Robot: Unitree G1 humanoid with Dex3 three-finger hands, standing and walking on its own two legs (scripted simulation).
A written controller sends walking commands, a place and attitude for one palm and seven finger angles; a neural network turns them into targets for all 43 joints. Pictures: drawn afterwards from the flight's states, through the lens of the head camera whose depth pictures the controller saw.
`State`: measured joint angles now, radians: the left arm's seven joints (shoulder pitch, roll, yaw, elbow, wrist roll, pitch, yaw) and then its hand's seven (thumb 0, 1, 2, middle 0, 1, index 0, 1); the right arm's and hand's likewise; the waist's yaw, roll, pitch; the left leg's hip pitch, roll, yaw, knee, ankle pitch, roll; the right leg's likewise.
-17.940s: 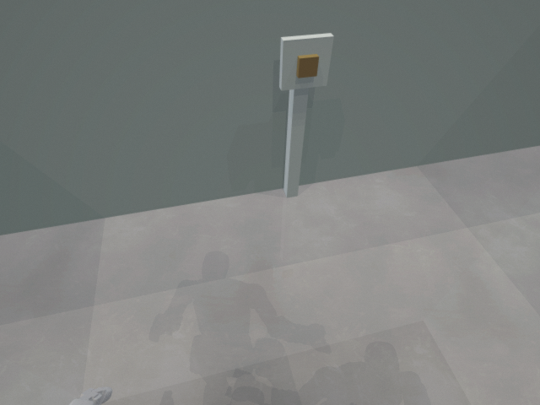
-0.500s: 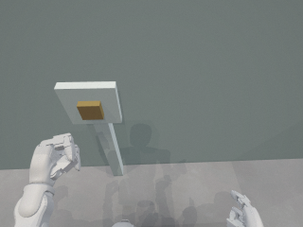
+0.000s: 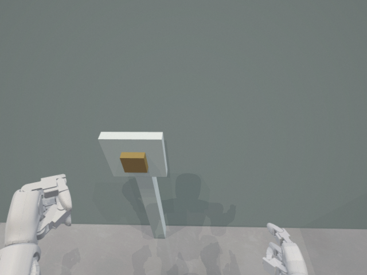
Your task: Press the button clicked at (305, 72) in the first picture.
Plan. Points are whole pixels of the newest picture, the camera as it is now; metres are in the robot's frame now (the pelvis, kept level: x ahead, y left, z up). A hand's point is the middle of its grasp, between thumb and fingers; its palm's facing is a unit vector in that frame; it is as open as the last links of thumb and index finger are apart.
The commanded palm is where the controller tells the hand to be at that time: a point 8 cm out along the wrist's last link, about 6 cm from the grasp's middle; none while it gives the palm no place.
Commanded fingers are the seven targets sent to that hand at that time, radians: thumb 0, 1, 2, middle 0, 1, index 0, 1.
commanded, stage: draw the hand back to the body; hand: left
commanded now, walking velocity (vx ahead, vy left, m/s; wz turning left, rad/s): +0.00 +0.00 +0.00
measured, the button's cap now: (134, 161) +0.44 +0.21 -0.05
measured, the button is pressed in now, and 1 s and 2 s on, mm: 0 0 0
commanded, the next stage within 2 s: step back with the hand held close in 0.46 s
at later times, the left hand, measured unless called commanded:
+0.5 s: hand (50, 219) +0.16 +0.22 +0.16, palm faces +0.38 -0.85 -0.38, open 3.1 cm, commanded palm +0.11 +0.27 +0.18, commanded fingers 0.00 0.90 0.90 -1.30 -1.50 -1.30 -1.50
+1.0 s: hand (40, 224) +0.15 +0.23 +0.16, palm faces +0.27 -0.82 -0.50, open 3.1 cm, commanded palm +0.09 +0.28 +0.18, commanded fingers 0.00 0.90 0.90 -1.30 -1.50 -1.30 -1.50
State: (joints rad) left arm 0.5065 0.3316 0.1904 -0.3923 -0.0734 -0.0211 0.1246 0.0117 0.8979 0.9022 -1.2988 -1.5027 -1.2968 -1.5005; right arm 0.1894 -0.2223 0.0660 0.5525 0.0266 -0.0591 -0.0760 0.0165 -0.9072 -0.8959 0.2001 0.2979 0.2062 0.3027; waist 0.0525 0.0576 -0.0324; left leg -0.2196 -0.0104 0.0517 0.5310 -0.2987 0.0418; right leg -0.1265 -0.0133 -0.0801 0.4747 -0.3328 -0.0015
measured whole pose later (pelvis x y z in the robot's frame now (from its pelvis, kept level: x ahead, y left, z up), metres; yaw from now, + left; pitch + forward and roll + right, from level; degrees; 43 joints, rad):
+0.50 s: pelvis -0.02 -0.01 +0.01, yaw +0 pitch -4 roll -1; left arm 0.56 0.33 0.26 -0.50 -0.07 -0.06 0.11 0.01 0.89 0.90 -1.30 -1.50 -1.30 -1.50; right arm 0.20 -0.23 0.04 0.60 0.01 -0.09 -0.08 0.02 -0.91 -0.90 0.20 0.30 0.21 0.30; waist 0.07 0.06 0.01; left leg -0.13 0.01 0.05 0.44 -0.23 0.03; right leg -0.04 0.01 -0.08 0.38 -0.26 -0.02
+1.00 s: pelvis -0.05 +0.00 +0.00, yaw -1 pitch +1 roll -1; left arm 0.66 0.43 0.36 -0.62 -0.07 -0.15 0.12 0.01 0.89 0.90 -1.30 -1.50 -1.30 -1.50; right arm 0.17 -0.23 0.00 0.54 0.01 0.02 -0.07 0.02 -0.91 -0.90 0.20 0.30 0.20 0.30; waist 0.00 0.02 0.05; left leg -0.30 0.00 0.06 0.49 -0.20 0.05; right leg -0.22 0.00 -0.07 0.45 -0.23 0.00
